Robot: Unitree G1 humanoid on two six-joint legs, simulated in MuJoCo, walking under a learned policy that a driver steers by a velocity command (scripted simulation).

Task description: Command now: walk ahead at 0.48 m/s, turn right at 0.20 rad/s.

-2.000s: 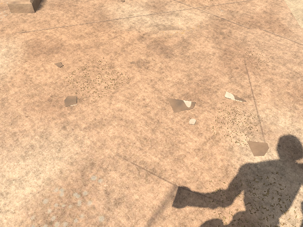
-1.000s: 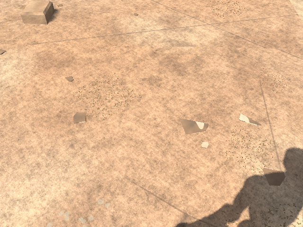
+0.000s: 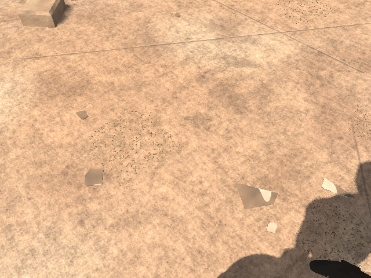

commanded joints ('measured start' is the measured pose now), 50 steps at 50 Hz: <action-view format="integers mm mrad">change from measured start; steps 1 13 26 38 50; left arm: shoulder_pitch -48 -255 -131 -342 -325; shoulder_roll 115 63 259 152 108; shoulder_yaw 20 54 91 49 33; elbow -108 -210 -342 -343 -295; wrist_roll -53 -3 39 38 24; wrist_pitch -57 12 19 34 50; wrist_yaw -9 -5 -28 10 11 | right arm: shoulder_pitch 357 226 381 217 188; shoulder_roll -169 -133 -133 -118 -131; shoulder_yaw -45 -28 -13 -24 -16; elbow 66 90 25 25 74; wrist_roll -7 -43 -13 -10 -29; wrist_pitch -1 -14 32 112 66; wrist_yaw -14 -60 -52 -102 -67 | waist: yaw -170 -27 4 -65 -39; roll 161 47 -125 -102 116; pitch -272 21 -539 -199 -66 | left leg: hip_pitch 806 322 -36 149 178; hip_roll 387 225 -14 88 111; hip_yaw -668 45 -170 -123 -158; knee -338 -476 830 222 -225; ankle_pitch -274 312 -604 -215 -184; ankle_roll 189 83 -130 -142 -74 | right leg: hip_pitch -713 -646 269 -278 -185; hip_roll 1 -110 -381 -157 12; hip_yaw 117 58 558 161 34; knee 615 85 -353 -549 -345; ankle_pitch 24 530 1212 436 353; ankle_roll -47 -22 -441 -234 -56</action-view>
